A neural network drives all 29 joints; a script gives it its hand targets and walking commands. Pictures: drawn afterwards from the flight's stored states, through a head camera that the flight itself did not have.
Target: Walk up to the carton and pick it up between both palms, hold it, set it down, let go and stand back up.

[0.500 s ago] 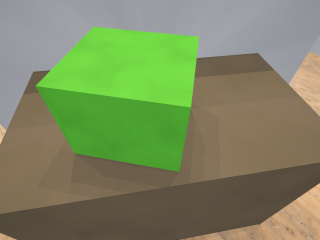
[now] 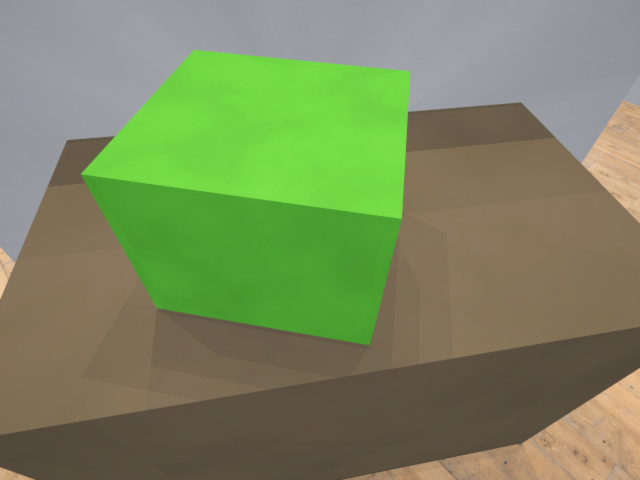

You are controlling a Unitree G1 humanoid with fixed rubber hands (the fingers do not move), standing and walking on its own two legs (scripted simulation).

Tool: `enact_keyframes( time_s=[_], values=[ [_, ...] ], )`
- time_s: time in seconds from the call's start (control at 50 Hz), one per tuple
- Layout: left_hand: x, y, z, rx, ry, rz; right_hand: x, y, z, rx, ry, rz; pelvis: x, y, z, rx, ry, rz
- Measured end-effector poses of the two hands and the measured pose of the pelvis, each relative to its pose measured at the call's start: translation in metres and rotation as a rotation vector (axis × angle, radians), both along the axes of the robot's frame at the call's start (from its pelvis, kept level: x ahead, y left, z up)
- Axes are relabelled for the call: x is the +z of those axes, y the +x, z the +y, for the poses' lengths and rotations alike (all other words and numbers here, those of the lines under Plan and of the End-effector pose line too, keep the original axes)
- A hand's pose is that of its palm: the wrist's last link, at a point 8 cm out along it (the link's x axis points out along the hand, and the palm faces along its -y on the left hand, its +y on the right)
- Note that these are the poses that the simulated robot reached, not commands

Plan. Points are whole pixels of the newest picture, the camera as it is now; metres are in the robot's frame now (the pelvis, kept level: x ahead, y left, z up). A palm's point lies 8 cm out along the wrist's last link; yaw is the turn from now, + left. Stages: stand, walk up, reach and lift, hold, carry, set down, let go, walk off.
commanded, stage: stand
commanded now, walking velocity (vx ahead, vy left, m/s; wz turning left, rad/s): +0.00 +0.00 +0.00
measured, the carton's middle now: (279, 193) +0.47 +0.08 +0.09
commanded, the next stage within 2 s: walk up in 0.26 s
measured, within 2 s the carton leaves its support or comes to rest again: neither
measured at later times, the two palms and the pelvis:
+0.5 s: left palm out of the picture +0.08 +0.31 -0.12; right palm out of the picture +0.08 -0.28 -0.12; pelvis +0.00 +0.01 +0.00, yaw +1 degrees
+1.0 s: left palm out of the picture +0.07 +0.29 -0.14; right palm out of the picture +0.12 -0.33 -0.13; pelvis +0.03 -0.03 -0.03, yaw +7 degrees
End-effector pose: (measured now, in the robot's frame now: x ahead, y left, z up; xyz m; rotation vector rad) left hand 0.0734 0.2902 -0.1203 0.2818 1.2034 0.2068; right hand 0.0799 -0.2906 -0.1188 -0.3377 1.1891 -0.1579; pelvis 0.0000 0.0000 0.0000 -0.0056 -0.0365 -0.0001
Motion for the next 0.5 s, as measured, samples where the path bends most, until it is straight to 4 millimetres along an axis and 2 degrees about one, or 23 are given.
enact_keyframes(
  time_s=[0.5],
  values=[
    [0.002, 0.009, 0.019, -0.001, 0.011, -0.027, 0.000, -0.001, 0.012, 0.004, -0.005, -0.004, -0.001, 0.002, 0.011, 0.014, 0.010, -0.007]
  ],
)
